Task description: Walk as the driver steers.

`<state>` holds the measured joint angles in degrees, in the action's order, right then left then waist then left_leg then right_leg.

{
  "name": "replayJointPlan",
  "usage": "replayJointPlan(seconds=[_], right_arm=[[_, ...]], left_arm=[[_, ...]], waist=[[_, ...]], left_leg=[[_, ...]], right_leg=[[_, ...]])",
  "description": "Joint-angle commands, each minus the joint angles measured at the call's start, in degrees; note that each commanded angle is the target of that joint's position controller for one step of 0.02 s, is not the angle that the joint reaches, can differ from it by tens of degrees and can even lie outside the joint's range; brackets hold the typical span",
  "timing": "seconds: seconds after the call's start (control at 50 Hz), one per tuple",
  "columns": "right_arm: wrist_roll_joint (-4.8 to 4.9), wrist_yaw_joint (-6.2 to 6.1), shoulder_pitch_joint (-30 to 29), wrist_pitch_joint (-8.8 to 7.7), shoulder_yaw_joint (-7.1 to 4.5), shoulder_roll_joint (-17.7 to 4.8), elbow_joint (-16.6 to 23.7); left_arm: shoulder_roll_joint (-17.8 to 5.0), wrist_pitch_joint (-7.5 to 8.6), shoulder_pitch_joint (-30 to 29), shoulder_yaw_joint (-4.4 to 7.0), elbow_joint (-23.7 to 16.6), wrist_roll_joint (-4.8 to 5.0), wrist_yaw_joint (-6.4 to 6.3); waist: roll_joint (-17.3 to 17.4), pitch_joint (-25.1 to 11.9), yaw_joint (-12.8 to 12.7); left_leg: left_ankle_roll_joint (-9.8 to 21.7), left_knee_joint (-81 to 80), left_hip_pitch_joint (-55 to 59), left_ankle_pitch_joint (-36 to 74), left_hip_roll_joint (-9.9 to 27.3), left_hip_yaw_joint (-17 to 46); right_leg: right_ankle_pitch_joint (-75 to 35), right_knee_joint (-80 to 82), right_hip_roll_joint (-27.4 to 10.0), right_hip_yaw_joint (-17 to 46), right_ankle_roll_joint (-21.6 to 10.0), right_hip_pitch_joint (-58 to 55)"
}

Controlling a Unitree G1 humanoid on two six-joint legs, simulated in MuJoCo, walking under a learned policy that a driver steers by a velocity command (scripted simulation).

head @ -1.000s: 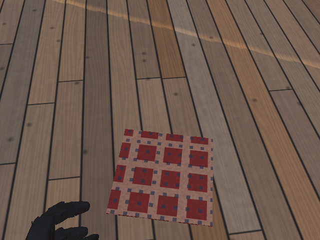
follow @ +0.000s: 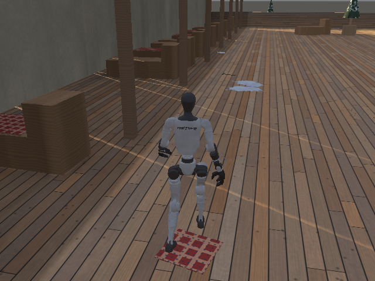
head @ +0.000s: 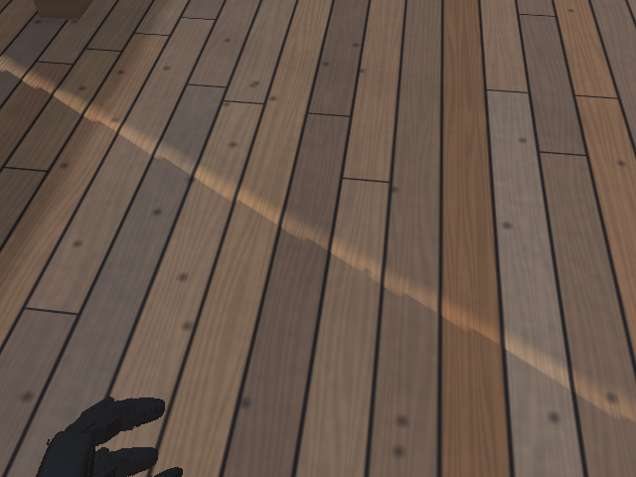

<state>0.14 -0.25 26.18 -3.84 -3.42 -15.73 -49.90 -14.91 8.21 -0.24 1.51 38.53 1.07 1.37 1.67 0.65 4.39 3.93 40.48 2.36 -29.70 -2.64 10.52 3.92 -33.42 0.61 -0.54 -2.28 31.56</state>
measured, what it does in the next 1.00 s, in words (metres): walks ahead: left foot, then right foot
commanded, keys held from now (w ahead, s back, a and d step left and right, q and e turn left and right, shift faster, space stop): w+shift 0.90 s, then w+e+shift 0.10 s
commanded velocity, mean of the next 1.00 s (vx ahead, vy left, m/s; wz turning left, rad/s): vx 1.00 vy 0.00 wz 0.03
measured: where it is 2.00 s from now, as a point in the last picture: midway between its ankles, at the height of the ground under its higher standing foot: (304, 169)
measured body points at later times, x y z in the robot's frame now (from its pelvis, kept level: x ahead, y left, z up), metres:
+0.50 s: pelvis +0.46 +0.01 -0.01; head +0.50 +0.02 +0.44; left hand +0.37 +0.26 -0.14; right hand +0.74 -0.18 -0.05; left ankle +0.62 +0.11 -0.71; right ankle +0.17 -0.12 -0.65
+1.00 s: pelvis +0.95 -0.02 -0.01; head +0.98 -0.02 +0.44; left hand +1.17 +0.23 -0.08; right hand +0.93 -0.29 -0.14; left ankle +0.66 +0.11 -0.63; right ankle +1.11 -0.10 -0.71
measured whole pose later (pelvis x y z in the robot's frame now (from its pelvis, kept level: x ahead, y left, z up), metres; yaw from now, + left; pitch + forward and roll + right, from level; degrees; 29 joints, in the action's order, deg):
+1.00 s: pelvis +0.95 -0.02 -0.01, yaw +0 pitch +2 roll +0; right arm -0.8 0.1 25.4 -3.8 -1.8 -15.7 -51.3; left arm -15.5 5.9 2.6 1.4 40.1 1.7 3.1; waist 1.3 2.0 1.4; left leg 1.1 49.0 4.1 -25.1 1.2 0.7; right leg 5.1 -37.5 2.7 -3.1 -5.6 34.8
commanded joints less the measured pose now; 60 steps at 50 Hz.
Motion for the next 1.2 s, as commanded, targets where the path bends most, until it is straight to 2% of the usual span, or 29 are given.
replayJointPlan(seconds=[0.02, 0.06, 0.08, 0.1, 0.16, 0.24, 0.36, 0.42, 0.46, 0.48, 0.5, 0.52, 0.54, 0.56, 0.6, 0.62, 0.66, 0.7, 0.78, 0.86, 0.9, 0.94, 0.96, 0.98, 1.0, 1.02, 1.06, 1.12, 1.2], right_arm=[[3.47, 0.25, 6.2, -2.45, 1.43, -2.2, 4.4], [2.5, 0.15, -10.7, -3.41, 1.05, -5.1, 8.7], [1.12, 0.27, -13.9, -3.8, 0.93, -4.0, 9.9], [1.03, 0.63, -12.9, -3.48, 0.78, -3.2, 10.2], [1.32, 0.97, -12.3, -2.01, 1.31, -0.9, 10.3], [-0.04, 1.33, -22.4, -2.39, 2.02, -1.4, 14.1], [1.39, 3.88, -36.0, -3.89, 2.12, -1.7, 19.1], [1.79, 3.87, -32.3, -3.56, 0.21, -5.9, 20.3], [2.39, 2.26, -10.1, -2.07, -2.11, -10.2, 15.3], [1.38, 1.16, 2.6, -1.2, -3.09, -15.3, 11.6], [0.79, 2.42, 3.2, -2.27, -2.91, -15.1, 10.7], [0.35, 2.08, 2.7, -2.0, -1.98, -9.0, 9.4], [-0.36, 1.77, -0.3, -2.01, -1.23, -6.5, 9.1], [-0.89, 2.15, -3.8, -2.53, -1.18, -6.5, 8.5], [-2.21, 2.6, -9.5, -3.24, -0.2, -3.1, 8.3], [-1.41, 2.81, -10.7, -3.29, 0.1, -1.6, 8.0], [0.28, 2.71, -10.9, -3.65, 0.0, -2.5, 7.0], [0.1, 1.96, -9.0, -4.04, -0.64, -5.2, 6.2], [0.89, 0.68, -3.3, -4.54, -0.68, -6.5, 4.8], [1.41, 0.33, 2.4, -2.69, -0.89, -8.4, 2.0], [0.25, 0.05, 2.6, -1.13, -1.28, -10.6, 1.4], [-1.99, -0.45, -0.5, 0.72, -1.53, -12.3, 1.3], [-2.66, -1.21, -1.9, 0.86, -0.75, -10.4, 3.4], [-1.69, 0.73, 9.5, -1.23, 2.42, 1.7, 4.9], [0.33, 1.2, 5.5, -3.65, 1.84, -4.0, 3.9], [2.68, 1.15, -3.6, -4.97, 0.79, -7.3, 7.3], [0.78, 0.45, -14.0, -6.6, 1.51, -5.6, 10.8], [-1.0, 0.45, -12.5, -5.19, 0.88, -5.4, 11.6], [-1.92, 0.68, -21.9, -4.44, 1.91, -2.9, 15.9]], left_arm=[[-11.5, -0.63, 30.7, 4.42, 4.8, -0.35, 0.46], [-7.8, -1.11, 24.4, 3.51, 5.2, -1.26, 0.24], [-7.2, -0.98, 22.3, 3.33, 5.6, -2.01, 0.66], [-5.0, -0.72, 20.4, 2.59, 5.9, -2.77, 0.86], [-3.2, -0.54, 19.3, 1.8, 7.2, -0.79, 1.18], [-6.3, -0.43, 22.1, 2.25, 8.5, -0.48, -0.18], [-7.7, -1.5, 31.8, 1.42, 11.9, 0.62, -1.28], [-10.6, -3.08, 32.5, 1.81, 13.1, -1.08, -1.78], [-12.5, -4.69, 28.0, 2.18, 12.8, -2.4, -2.22], [-7.4, -4.27, 28.4, 0.84, 10.2, -3.91, -2.54], [1.6, -2.12, 37.4, -1.72, 10.5, -0.52, -1.19], [-6.6, -0.41, 29.9, 0.21, 9.7, 1.95, -0.98], [-8.0, 0.22, 20.7, 0.63, 6.8, 3.49, -0.84], [-5.9, 0.59, 16.4, 0.02, 5.4, 2.55, -0.9], [-4.1, -0.82, 18.2, 0.33, 5.8, 0.95, -0.59], [-3.2, -1.81, 19.3, 0.27, 6.3, 0.74, -0.5], [-2.0, -3.2, 17.3, -0.16, 5.5, 0.31, -0.75], [-2.6, -3.12, 10.6, -0.44, 3.1, -0.73, -1.1], [-2.4, -1.39, -0.3, -0.94, 0.2, -0.94, 0.68], [-4.3, -1.0, -7.0, -0.32, -3.0, 0.31, 2.05], [-7.2, -1.16, -3.5, 1.05, -3.2, 0.55, 2.32], [-11.8, -2.51, 13.6, 3.39, 0.2, 1.73, 1.39], [-14.7, -3.5, 26.6, 4.36, 3.4, 1.23, 0.69], [-20.6, -2.93, 30.2, 6.04, 5.0, 0.35, 1.49], [-14.2, -2.95, 32.5, 5.04, 6.1, 0.35, 1.3], [-11.1, -2.76, 28.8, 4.25, 6.0, -0.4, 0.89], [-9.2, -2.04, 22.3, 3.74, 4.8, -1.47, 1.12], [-7.2, -2.21, 15.9, 3.12, 2.8, -1.2, 0.78], [-11.2, -3.48, 17.0, 4.56, 2.3, 0.1, -1.8]], waist=[[-23.2, -22.5, -11.9], [-3.5, -7.0, -12.3], [-0.6, -3.2, -10.1], [-2.7, -2.7, -7.0], [-4.4, 1.2, -3.5], [-2.2, 6.4, -5.4], [-2.9, 8.8, -9.4], [-9.6, 2.1, -4.5], [-12.7, -9.3, 8.4], [-1.8, -19.8, 9.5], [19.7, -32.4, 2.3], [12.7, -25.6, 5.0], [7.5, -13.7, 4.6], [-2.8, -6.7, 1.8], [-1.5, -2.5, -4.8], [-0.5, -1.1, -6.2], [0.4, 3.3, -7.7], [-0.9, 7.0, -6.3], [-2.8, 7.9, -2.3], [-1.1, 9.1, -0.9], [2.8, 4.2, -4.2], [8.1, -6.7, -14.1], [5.0, -14.6, -19.0], [-18.7, -25.0, -9.5], [-16.4, -28.6, -13.2], [-13.8, -16.5, -12.9], [-0.4, -5.9, -9.3], [-1.7, -0.9, -2.1], [-2.5, 2.6, -3.0]], left_leg=[[1.1, 42.3, -46.6, 4.1, 0.6, 0.5], [2.0, 39.8, -48.5, 9.6, 4.9, -2.6], [2.0, 35.6, -47.3, 11.3, 6.4, -3.2], [2.1, 32.5, -44.2, 13.1, 8.5, -2.7], [1.1, 25.9, -44.4, 13.6, 11.2, -4.1], [-1.4, 11.2, -48.3, 29.7, 11.6, -7.3], [-0.5, -10.2, -36.8, 43.0, 5.0, -13.0], [2.3, -9.8, -30.9, 31.4, -0.3, -16.2], [5.7, -8.3, -6.0, 29.1, 1.0, -14.5], [7.2, -3.1, 16.8, 21.7, 13.8, 2.4], [18.3, -16.1, 33.9, -4.1, 25.4, 35.7], [14.2, -23.7, 29.5, -10.0, 21.8, 38.0], [12.5, -23.8, 19.8, -2.3, 20.2, 26.7], [11.8, -25.8, 8.0, 6.8, 18.1, 20.6], [11.6, -28.1, -6.5, 12.4, 14.6, 12.2], [11.9, -29.9, -10.5, 12.6, 13.9, 10.1], [11.7, -33.5, -16.8, 12.1, 13.7, 6.3], [11.6, -35.8, -18.7, 17.0, 13.1, 2.5], [8.3, -39.0, -22.1, 24.0, 9.3, -7.5], [6.6, -37.2, -3.7, 33.7, 13.3, -8.8], [5.0, -28.6, 6.1, 58.7, 15.4, -9.1], [2.6, -6.6, 8.1, 84.2, 15.4, -13.3], [1.0, 13.7, -7.7, 74.2, 14.2, -13.9], [-3.3, 39.8, -35.3, 21.8, 1.9, -9.9], [-1.6, 43.4, -41.0, 6.1, 0.1, -3.3], [0.0, 43.3, -46.9, 7.9, 3.0, -2.2], [0.6, 34.6, -43.5, 10.7, 5.7, -3.1], [-2.8, 25.9, -36.7, 9.1, 7.1, -3.7], [-6.8, 2.2, -27.2, 24.5, 2.6, -9.5]], right_leg=[[45.8, 18.6, -22.0, 55.4, -13.6, -60.6], [26.1, 17.9, -17.3, 36.0, -10.2, -44.3], [19.0, 18.4, -14.9, 30.4, -10.6, -36.9], [16.6, 19.4, -13.1, 26.6, -10.6, -32.1], [13.8, 23.6, -12.3, 21.4, -11.2, -25.2], [1.7, 27.9, -10.5, 12.4, -10.3, -21.7], [-12.1, 30.5, -10.4, 3.6, -7.5, -28.7], [-49.1, 17.5, -13.4, 2.6, -5.7, -40.7], [-60.8, -8.9, -13.1, 0.6, -3.3, -33.5], [-31.1, -30.8, -8.1, 1.2, -3.0, -16.1], [20.7, -51.4, 3.2, 8.1, -0.7, 3.6], [19.9, -52.1, -0.6, 10.9, -3.2, 10.4], [18.7, -51.5, -2.7, 9.1, -3.6, 13.5], [16.5, -47.3, -4.8, 8.2, -3.6, 12.3], [12.9, -41.6, -8.5, 8.3, -2.9, 6.2], [13.2, -39.6, -9.5, 7.9, -2.3, 5.0], [12.3, -34.5, -11.4, 7.0, -0.7, 6.9], [3.1, -27.0, -11.9, 5.9, 1.1, 11.5], [-20.6, -6.1, -7.7, 0.3, 1.0, -0.3], [-17.7, 5.0, -4.4, -0.6, -0.3, 2.9], [-8.8, 4.2, -0.5, -2.9, -2.0, 0.1], [-1.7, 0.4, 3.1, -6.3, -5.3, -16.2], [2.5, -5.1, -2.3, 2.5, -7.1, -37.8], [30.4, 3.0, -16.6, 39.1, -20.3, -61.7], [38.9, 17.0, -17.1, 54.6, -18.7, -64.1], [33.6, 17.9, -15.9, 47.0, -15.5, -57.5], [15.6, 18.7, -11.2, 35.5, -14.6, -37.6], [-14.8, 19.6, -7.9, 25.5, -15.7, -23.2], [-27.2, 18.7, -1.9, 15.0, -11.8, -6.5]])
Next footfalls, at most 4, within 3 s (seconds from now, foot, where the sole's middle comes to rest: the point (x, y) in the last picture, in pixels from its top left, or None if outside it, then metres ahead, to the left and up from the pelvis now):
0.46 left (263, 397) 0.66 0.11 -0.74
0.96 right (338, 223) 1.15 -0.10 -0.74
1.38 left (285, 138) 1.51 0.03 -0.74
1.78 right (350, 174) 1.34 -0.15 -0.74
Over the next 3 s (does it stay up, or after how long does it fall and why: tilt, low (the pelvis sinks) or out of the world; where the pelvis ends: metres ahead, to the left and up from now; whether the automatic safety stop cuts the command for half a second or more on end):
stays up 1.38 -0.03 0.03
